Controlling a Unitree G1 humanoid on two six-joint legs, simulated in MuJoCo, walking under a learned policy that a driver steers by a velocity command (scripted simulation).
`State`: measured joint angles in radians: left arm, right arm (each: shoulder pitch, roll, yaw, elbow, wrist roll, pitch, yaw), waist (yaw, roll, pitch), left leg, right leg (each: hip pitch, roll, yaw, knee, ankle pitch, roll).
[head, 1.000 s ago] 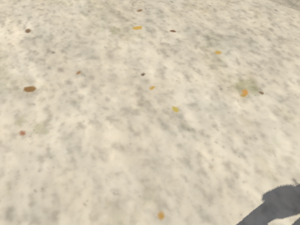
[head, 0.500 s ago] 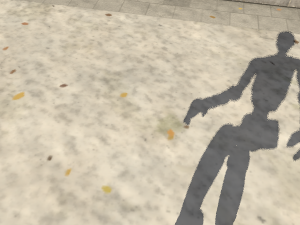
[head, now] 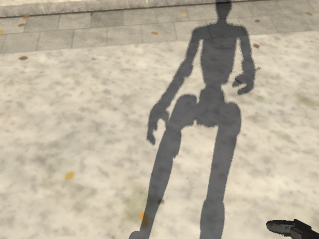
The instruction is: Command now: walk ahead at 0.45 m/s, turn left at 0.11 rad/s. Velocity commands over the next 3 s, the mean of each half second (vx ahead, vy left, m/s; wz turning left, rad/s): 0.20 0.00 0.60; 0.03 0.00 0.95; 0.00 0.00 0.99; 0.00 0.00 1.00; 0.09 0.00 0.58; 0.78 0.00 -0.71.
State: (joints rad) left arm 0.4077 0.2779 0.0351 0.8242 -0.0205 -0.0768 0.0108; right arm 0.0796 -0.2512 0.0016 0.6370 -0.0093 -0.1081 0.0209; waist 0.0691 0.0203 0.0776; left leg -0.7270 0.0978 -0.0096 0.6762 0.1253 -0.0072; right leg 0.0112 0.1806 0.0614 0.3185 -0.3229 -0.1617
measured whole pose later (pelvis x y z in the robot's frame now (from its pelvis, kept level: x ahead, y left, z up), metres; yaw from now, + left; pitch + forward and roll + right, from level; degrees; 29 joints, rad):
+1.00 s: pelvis +0.33 +0.00 +0.01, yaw +51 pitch +1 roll -1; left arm 0.09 0.24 0.05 0.67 0.03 0.01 0.04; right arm 0.25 -0.34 -0.09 0.57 0.03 0.07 -0.01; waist -0.01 0.04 0.08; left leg -0.59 0.10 -0.04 1.10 -0.33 -0.13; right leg -0.23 -0.02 -0.13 0.40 -0.19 -0.03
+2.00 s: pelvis +0.33 +0.08 +0.01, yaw +109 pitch +2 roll -1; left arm 0.13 0.28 0.08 0.69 0.01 0.02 0.03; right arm 0.18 -0.32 -0.08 0.56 0.02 0.07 0.00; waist 0.02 0.02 0.08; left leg -0.51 0.10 0.01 0.90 -0.34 -0.09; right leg -0.21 -0.07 -0.20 0.41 -0.23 0.01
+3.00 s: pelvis +0.23 +0.46 +0.00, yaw +100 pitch +4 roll +2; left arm 0.54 0.29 0.04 0.80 0.00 -0.04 -0.02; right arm 0.05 -0.30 0.01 0.63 -0.06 -0.04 0.05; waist 0.09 0.03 0.00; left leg -0.75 0.06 -0.04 0.78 -0.08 -0.06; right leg 0.05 0.11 0.20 0.27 -0.37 -0.14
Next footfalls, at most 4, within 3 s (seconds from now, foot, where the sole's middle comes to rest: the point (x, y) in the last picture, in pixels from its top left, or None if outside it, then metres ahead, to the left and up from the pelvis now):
0.10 left None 0.34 0.10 -0.77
0.68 right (185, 235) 0.45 -0.03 -0.77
1.18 left None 0.23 0.13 -0.77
1.64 right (141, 232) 0.45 0.15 -0.77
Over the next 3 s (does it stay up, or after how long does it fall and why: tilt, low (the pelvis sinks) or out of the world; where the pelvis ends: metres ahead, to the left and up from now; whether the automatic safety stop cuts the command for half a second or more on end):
stays up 0.23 0.46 0.00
